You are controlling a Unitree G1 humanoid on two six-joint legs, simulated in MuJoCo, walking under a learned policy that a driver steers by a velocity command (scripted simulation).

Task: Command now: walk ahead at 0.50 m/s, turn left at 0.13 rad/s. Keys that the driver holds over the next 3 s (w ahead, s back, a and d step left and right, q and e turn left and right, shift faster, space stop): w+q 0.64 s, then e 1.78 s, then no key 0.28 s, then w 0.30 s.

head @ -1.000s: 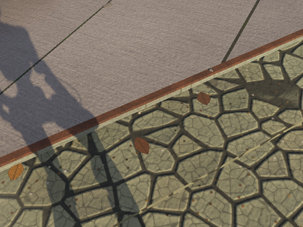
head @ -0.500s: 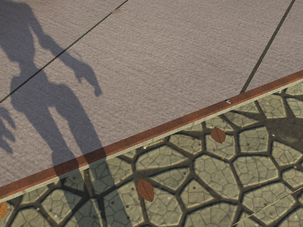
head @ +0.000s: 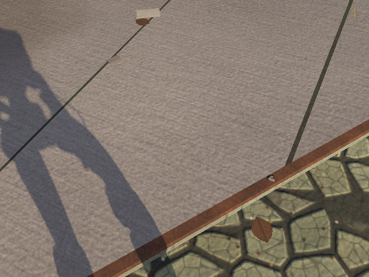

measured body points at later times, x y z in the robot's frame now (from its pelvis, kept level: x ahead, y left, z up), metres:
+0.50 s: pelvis +0.26 +0.04 +0.01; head +0.28 +0.06 +0.46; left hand +0.16 +0.27 -0.14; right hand +0.48 -0.14 -0.10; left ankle +0.35 +0.15 -0.70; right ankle +0.11 -0.08 -0.71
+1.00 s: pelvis +0.50 +0.13 +0.03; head +0.53 +0.15 +0.47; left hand +0.53 +0.39 -0.11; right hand +0.61 -0.10 -0.11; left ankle +0.37 +0.14 -0.70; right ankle +0.62 +0.11 -0.67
